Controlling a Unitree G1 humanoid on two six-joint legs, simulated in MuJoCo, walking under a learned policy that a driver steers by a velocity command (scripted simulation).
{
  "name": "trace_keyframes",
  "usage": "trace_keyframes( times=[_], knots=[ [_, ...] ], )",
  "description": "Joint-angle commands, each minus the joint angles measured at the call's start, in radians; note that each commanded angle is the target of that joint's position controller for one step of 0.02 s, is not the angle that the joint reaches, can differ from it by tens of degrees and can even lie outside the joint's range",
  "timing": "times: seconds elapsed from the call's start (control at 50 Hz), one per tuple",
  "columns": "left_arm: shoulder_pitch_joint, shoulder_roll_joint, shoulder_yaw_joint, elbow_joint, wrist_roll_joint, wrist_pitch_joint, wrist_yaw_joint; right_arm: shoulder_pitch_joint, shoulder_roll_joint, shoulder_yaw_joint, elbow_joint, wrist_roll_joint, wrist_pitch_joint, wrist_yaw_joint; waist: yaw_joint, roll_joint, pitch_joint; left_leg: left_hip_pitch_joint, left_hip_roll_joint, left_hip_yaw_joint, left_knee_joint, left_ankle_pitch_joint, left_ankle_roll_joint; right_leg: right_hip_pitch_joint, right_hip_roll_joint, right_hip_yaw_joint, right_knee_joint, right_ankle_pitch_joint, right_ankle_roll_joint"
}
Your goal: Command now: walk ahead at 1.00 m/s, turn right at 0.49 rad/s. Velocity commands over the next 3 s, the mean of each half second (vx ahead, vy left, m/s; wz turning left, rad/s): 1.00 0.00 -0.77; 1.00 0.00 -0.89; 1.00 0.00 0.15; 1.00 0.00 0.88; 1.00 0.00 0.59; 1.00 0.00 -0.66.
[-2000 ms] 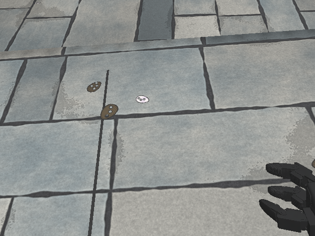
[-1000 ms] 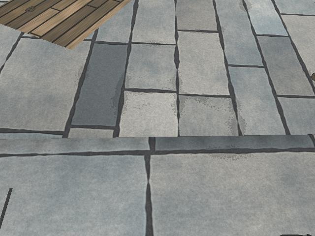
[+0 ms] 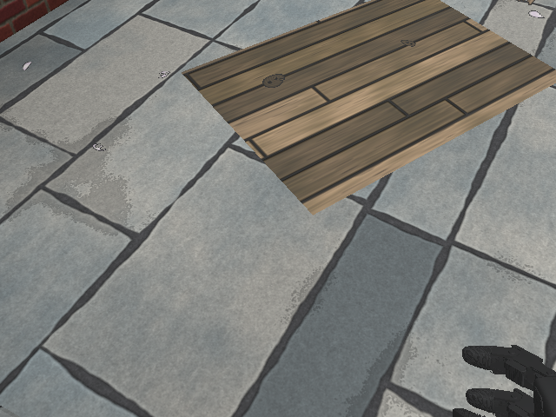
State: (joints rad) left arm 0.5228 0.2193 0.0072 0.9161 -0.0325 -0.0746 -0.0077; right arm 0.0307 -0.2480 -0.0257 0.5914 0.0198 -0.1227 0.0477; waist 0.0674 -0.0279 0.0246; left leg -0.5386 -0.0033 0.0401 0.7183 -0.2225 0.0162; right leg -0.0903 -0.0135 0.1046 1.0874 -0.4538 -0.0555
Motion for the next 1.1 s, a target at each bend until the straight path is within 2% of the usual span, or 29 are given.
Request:
trace_keyframes(
  times=[0.02, 0.06, 0.1, 0.14, 0.18, 0.24, 0.32, 0.34, 0.36, 0.38, 0.4, 0.42, 0.44, 0.46, 0.48, 0.5, 0.52, 0.58, 0.64, 0.68, 0.7, 0.74, 0.76, 0.78, 0.8, 0.84, 0.92, 1.02, 1.1],
  knots=[
    [-0.158, 0.158, 0.043, -0.176, -0.042, -0.02, 0.023, 0.346, -0.114, -0.062, 0.073, 0.006, 0.003, 0.009, -0.184, 0.137, -0.112, 0.669, 0.347, -0.605, -0.432, -0.282, 0.228, -0.713, -0.059, 0.027, 0.356, 0.146, -0.041],
    [-0.134, 0.096, 0.046, -0.166, -0.012, 0.027, 0.011, 0.22, -0.059, -0.058, 0.085, -0.02, -0.017, 0.02, -0.079, 0.064, -0.02, 0.379, 0.312, -0.415, -0.441, -0.113, 0.229, -0.567, -0.141, 0.058, 0.245, 0.18, -0.036],
    [-0.159, 0.068, 0.05, -0.205, -0.019, 0.067, 0.001, 0.144, -0.063, -0.06, 0.11, -0.004, -0.021, 0.007, -0.021, 0.109, 0.037, 0.295, 0.326, -0.27, -0.516, -0.056, 0.197, -0.548, -0.19, 0.047, 0.09, 0.099, -0.036],
    [-0.223, 0.078, 0.054, -0.221, 0.007, 0.061, -0.014, 0.159, -0.102, -0.075, 0.126, -0.014, -0.039, -0.005, -0.034, 0.009, 0.072, 0.275, 0.276, -0.113, -0.471, 0.046, 0.18, -0.564, -0.181, 0.011, -0.054, 0.368, -0.048],
    [-0.281, 0.08, 0.063, -0.233, 0.025, 0.03, -0.046, 0.163, -0.103, -0.079, 0.154, 0.002, -0.045, -0.048, -0.038, 0.012, 0.061, 0.179, 0.17, 0.096, -0.423, -0.008, 0.092, -0.414, -0.118, -0.065, -0.321, 0.817, -0.044],
    [-0.285, 0.097, 0.075, -0.236, -0.005, 0.034, -0.071, 0.203, -0.121, -0.077, 0.174, -0.01, -0.044, -0.066, -0.022, 0.048, 0.02, 0.167, 0.148, 0.187, -0.323, -0.056, 0.046, -0.226, -0.052, -0.124, -0.381, 1.064, -0.043],
    [-0.306, 0.145, 0.087, -0.241, 0.029, 0.07, -0.074, 0.263, -0.175, -0.081, 0.176, 0.041, -0.012, -0.043, -0.018, 0.001, 0.099, 0.422, 0.197, 0.221, -0.058, 0.284, 0.007, -0.308, -0.018, -0.213, -0.499, 0.852, -0.055],
    [-0.218, 0.16, 0.097, -0.223, 0.037, 0.075, -0.074, 0.244, -0.19, -0.082, 0.17, 0.048, -0.002, -0.044, 0.024, 0.01, 0.079, 0.445, 0.218, 0.214, 0.092, 0.444, 0.003, -0.248, -0.025, -0.22, -0.53, 0.805, -0.076],
    [-0.048, 0.207, 0.124, -0.16, 0.029, 0.086, -0.069, 0.222, -0.197, -0.081, 0.171, 0.022, 0.007, -0.047, 0.086, 0.042, -0.005, 0.449, 0.255, 0.192, 0.313, 0.665, 0.015, -0.097, -0.026, -0.21, -0.509, 0.741, -0.111],
    [0.167, 0.249, 0.144, -0.108, 0.016, 0.083, -0.062, 0.164, -0.182, -0.083, 0.174, 0.037, 0.004, -0.043, 0.199, -0.028, -0.037, 0.174, 0.182, 0.17, 0.793, 0.363, -0.009, 0.194, -0.077, -0.114, -0.563, 0.762, -0.227],
    [0.257, 0.295, 0.141, -0.047, 0.017, 0.066, -0.061, 0.082, -0.048, -0.044, 0.124, -0.01, -0.021, -0.036, 0.222, -0.333, 0.064, -0.196, -0.02, 0.166, 1.291, -0.463, -0.001, 0.344, -0.044, -0.113, -0.492, 0.948, -0.253],
    [0.137, 0.307, 0.124, -0.089, 0.01, 0.04, -0.062, 0.214, -0.014, -0.022, 0.038, -0.035, -0.053, -0.032, 0.024, -0.407, -0.01, -0.437, -0.02, -0.024, 1.215, -0.442, 0.037, 0.433, -0.035, 0.121, -0.418, 0.947, -0.285],
    [0.097, 0.226, 0.109, -0.146, 0.008, 0.035, -0.061, 0.209, -0.055, -0.015, 0.015, -0.039, -0.075, -0.026, 0.024, -0.254, -0.155, -0.452, 0.012, -0.128, 1.106, -0.4, 0.082, 0.474, -0.104, 0.3, -0.482, 0.732, -0.333],
    [0.006, 0.275, 0.12, -0.192, 0.026, 0.013, -0.056, 0.158, -0.118, -0.03, -0.035, 0.018, -0.092, -0.024, -0.029, -0.104, -0.193, -0.519, 0.006, -0.183, 0.904, -0.262, 0.07, 0.423, -0.243, 0.649, -0.732, 0.168, -0.409],
    [-0.139, 0.266, 0.115, -0.217, 0.028, 0.004, -0.043, 0.073, -0.144, -0.045, -0.022, 0.022, -0.071, -0.045, -0.089, 0.117, -0.072, -0.44, 0.051, -0.188, 0.729, -0.154, 0.024, 0.149, -0.266, 0.763, -0.846, -0.05, -0.38],
    [-0.241, 0.275, 0.114, -0.248, 0.045, -0.01, -0.027, 0.118, -0.143, -0.047, -0.004, 0.024, -0.046, -0.059, -0.149, 0.081, -0.026, -0.406, 0.076, -0.242, 0.672, -0.118, -0.031, 0.01, -0.304, 0.844, -0.816, -0.03, -0.413],
    [-0.265, 0.232, 0.1, -0.261, 0.052, -0.025, -0.016, 0.132, -0.152, -0.043, 0.03, 0.001, -0.019, -0.072, -0.143, 0.148, 0.003, -0.347, 0.102, -0.269, 0.613, -0.115, -0.077, -0.106, -0.271, 0.808, -0.79, 0.053, -0.4],
    [-0.224, 0.195, 0.088, -0.232, 0.028, -0.036, 0.032, -0.066, -0.112, -0.027, -0.032, -0.049, -0.011, -0.069, -0.081, 0.087, 0.094, -0.14, 0.091, -0.204, 0.162, 0.059, -0.113, -0.363, -0.075, 0.479, -0.79, 0.234, -0.318],
    [-0.147, 0.194, 0.094, -0.192, -0.001, -0.015, 0.047, -0.162, -0.052, -0.02, -0.084, -0.029, -0.017, -0.04, 0.005, 0.039, 0.053, 0.175, -0.016, -0.079, -0.107, 0.346, -0.098, -0.451, 0.033, 0.323, -0.773, 0.255, -0.219],
    [-0.106, 0.179, 0.097, -0.175, -0.016, -0.005, 0.043, -0.121, -0.079, -0.04, -0.091, 0.001, -0.017, -0.044, -0.01, 0.008, 0.007, 0.269, -0.031, -0.109, -0.181, 0.326, -0.09, -0.334, 0.027, 0.347, -0.711, 0.291, -0.179],
    [-0.107, 0.172, 0.098, -0.175, -0.014, -0.002, 0.039, -0.045, -0.113, -0.061, -0.081, 0.015, -0.018, -0.049, -0.061, -0.009, -0.044, 0.357, -0.045, -0.115, -0.202, 0.279, -0.073, -0.269, 0.035, 0.338, -0.626, 0.405, -0.149],
    [-0.24, 0.16, 0.088, -0.228, 0.028, -0.001, 0.022, 0.393, -0.192, -0.108, -0.006, 0.033, -0.015, -0.065, -0.328, -0.064, -0.29, 0.83, 0.033, -0.14, -0.052, 0.116, -0.033, -0.349, 0.085, 0.239, -0.181, 0.65, -0.053],
    [-0.221, 0.008, 0.047, -0.272, 0.055, -0.004, 0.008, 0.601, -0.257, -0.109, 0.049, 0.011, -0.003, -0.069, -0.32, 0.23, -0.42, 1.078, 0.231, -0.488, -0.119, -0.225, 0.033, -0.551, 0.172, 0.164, 0.215, -0.054, -0.025],
    [-0.047, 0.018, 0.029, -0.314, -0.047, -0.009, 0.008, 0.504, -0.293, -0.107, 0.039, -0.034, -0.017, -0.047, -0.164, 0.593, -0.464, 1.085, 0.442, -1.107, -0.412, -0.626, 0.181, -0.757, 0.125, 0.132, 0.44, -0.085, -0.017],
    [-0.109, 0.099, 0.041, -0.279, -0.052, 0.007, 0.017, 0.368, -0.164, -0.088, -0.008, -0.031, -0.007, -0.052, -0.192, 0.391, -0.261, 0.937, 0.386, -1.019, -0.458, -0.793, 0.167, -0.823, 0.041, 0.081, 0.46, 0.038, -0.011],
    [-0.283, 0.114, 0.05, -0.315, 0.006, 0.02, 0.009, 0.288, -0.126, -0.078, 0.022, -0.033, 0.008, -0.051, -0.171, 0.094, -0.056, 0.639, 0.302, -0.666, -0.452, -0.381, 0.111, -0.755, -0.018, 0.019, 0.389, 0.119, -0.019],
    [-0.317, 0.068, 0.047, -0.356, -0.015, 0.044, -0.012, 0.259, -0.052, -0.052, 0.113, -0.016, -0.007, -0.03, -0.086, 0.099, 0.001, 0.438, 0.241, -0.357, -0.493, -0.086, 0.118, -0.663, -0.11, 0.03, 0.23, 0.123, -0.04],
    [-0.438, 0.099, 0.036, -0.381, 0.006, 0.029, -0.022, 0.299, -0.143, -0.067, 0.161, -0.026, -0.012, -0.031, -0.079, 0.031, 0.106, 0.419, 0.245, -0.16, -0.596, 0.099, 0.152, -0.763, -0.083, 0.035, -0.026, 0.369, -0.007],
    [-0.63, 0.092, 0.023, -0.434, 0.007, 0.001, -0.054, 0.415, -0.172, -0.057, 0.221, -0.004, -0.004, -0.042, -0.141, 0.023, 0.154, 0.458, 0.238, -0.015, -0.694, 0.217, 0.124, -0.626, -0.056, -0.098, -0.327, 0.538, -0.021]
  ],
)
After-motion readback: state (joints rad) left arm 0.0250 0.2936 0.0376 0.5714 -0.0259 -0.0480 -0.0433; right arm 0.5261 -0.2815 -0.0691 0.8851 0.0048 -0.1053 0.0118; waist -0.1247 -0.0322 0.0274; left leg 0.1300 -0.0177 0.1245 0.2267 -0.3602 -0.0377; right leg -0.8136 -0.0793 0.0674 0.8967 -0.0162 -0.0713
